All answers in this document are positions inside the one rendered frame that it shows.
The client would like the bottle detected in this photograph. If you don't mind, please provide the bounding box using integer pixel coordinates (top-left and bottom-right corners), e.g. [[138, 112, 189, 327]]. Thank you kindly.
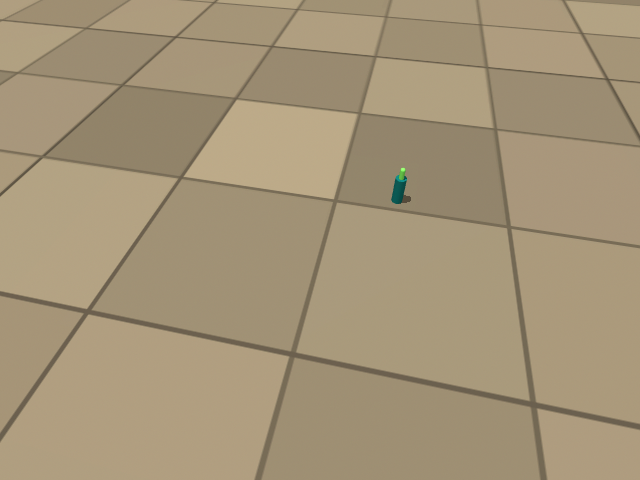
[[391, 168, 407, 204]]

